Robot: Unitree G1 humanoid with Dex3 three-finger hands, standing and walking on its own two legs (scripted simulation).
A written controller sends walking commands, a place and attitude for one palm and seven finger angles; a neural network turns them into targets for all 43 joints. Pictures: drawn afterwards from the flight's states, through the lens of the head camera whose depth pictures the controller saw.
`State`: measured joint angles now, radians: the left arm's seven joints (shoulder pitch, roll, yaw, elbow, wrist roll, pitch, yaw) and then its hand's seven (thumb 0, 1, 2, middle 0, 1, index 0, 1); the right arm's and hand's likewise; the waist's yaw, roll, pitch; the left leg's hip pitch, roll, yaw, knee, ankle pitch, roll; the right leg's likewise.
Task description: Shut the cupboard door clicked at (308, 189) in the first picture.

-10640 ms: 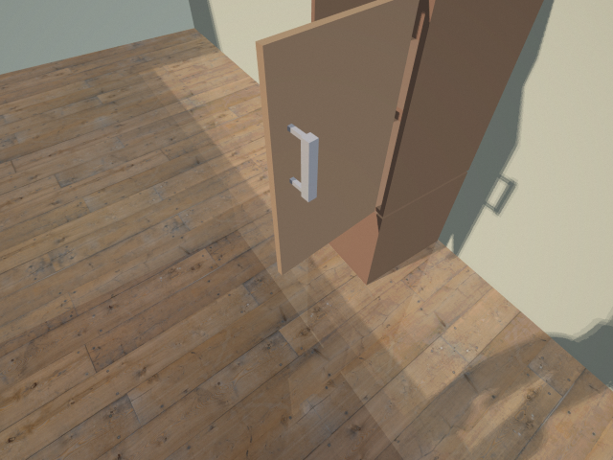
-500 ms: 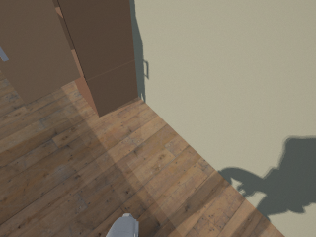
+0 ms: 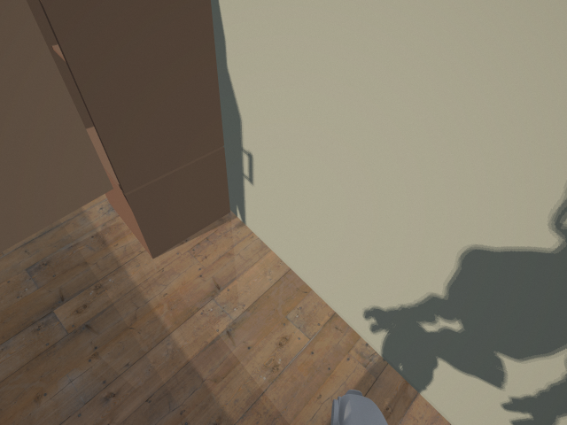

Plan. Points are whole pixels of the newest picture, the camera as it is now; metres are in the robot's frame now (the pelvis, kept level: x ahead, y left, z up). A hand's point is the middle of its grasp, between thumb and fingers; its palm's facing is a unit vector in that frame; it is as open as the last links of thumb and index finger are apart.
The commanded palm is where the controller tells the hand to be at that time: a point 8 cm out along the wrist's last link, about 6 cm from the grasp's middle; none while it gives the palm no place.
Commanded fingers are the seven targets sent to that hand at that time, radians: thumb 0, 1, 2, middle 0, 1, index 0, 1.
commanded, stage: walk to a spot facing it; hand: left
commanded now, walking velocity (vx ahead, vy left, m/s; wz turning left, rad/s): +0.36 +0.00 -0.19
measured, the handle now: out of the picture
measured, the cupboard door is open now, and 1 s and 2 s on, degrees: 96 96 96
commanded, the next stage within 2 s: turn to face it in 0.16 s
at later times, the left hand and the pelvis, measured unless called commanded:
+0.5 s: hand (219, 339) +0.29 +0.13 -0.17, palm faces +0.07 -0.98 -0.20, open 7.0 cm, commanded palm none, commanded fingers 0.00 0.90 0.90 -0.20 -0.30 -0.20 -0.30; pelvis +0.20 -0.05 -0.01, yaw +4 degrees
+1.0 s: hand (171, 339) +0.28 +0.22 -0.18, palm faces +0.32 -0.92 -0.24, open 7.4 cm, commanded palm none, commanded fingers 0.00 0.90 0.90 -0.20 -0.30 -0.20 -0.30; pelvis +0.26 -0.01 -0.01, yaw +17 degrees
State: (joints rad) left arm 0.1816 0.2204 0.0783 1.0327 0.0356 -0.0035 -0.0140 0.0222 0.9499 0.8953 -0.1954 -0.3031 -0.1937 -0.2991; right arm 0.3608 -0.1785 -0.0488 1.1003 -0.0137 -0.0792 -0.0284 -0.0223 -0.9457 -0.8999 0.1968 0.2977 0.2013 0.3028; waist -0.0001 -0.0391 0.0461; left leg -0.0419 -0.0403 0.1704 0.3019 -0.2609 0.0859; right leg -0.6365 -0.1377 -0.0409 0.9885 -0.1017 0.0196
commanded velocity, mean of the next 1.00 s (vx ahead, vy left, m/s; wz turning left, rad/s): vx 0.06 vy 0.00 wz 0.43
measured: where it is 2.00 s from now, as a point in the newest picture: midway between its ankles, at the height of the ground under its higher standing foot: (294, 411)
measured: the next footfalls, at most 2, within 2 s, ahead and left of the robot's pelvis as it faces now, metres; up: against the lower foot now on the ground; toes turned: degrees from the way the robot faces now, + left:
right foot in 0.22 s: +0.23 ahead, -0.14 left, +0.00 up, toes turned -9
left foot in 0.68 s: +0.34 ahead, +0.08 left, +0.00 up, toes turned +15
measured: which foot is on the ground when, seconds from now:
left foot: down 0.00-0.24, up 0.26-0.66, down 0.68-1.00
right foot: up 0.00-0.20, down 0.22-0.68, up 0.70-1.00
